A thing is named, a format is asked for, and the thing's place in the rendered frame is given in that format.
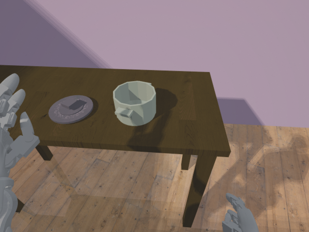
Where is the knob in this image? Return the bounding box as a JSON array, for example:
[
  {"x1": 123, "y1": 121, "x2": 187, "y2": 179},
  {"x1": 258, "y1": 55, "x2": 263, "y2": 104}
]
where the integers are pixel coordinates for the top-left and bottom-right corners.
[{"x1": 61, "y1": 98, "x2": 78, "y2": 110}]

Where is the pot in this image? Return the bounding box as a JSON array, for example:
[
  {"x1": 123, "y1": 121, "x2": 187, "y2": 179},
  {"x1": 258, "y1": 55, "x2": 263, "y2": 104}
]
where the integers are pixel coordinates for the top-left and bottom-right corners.
[{"x1": 113, "y1": 81, "x2": 156, "y2": 126}]

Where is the table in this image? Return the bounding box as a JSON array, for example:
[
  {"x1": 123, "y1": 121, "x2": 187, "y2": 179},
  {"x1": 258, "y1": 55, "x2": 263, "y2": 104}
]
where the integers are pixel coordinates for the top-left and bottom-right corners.
[{"x1": 0, "y1": 65, "x2": 231, "y2": 228}]

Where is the robot right hand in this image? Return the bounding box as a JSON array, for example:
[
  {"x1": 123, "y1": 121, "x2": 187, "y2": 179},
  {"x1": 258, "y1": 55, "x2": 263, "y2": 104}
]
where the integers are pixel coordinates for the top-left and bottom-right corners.
[{"x1": 222, "y1": 193, "x2": 259, "y2": 232}]

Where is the lid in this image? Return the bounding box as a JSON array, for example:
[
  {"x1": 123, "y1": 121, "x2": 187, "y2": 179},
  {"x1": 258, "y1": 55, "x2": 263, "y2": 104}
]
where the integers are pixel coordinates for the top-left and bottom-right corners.
[{"x1": 48, "y1": 95, "x2": 93, "y2": 124}]

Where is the robot left forearm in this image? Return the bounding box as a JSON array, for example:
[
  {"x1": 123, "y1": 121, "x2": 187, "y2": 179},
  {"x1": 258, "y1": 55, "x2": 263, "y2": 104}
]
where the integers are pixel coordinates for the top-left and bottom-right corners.
[{"x1": 0, "y1": 177, "x2": 18, "y2": 232}]

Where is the robot left hand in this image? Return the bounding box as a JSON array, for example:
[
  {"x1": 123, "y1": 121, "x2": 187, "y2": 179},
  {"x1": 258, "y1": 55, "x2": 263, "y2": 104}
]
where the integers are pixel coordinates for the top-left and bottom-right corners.
[{"x1": 0, "y1": 73, "x2": 40, "y2": 177}]

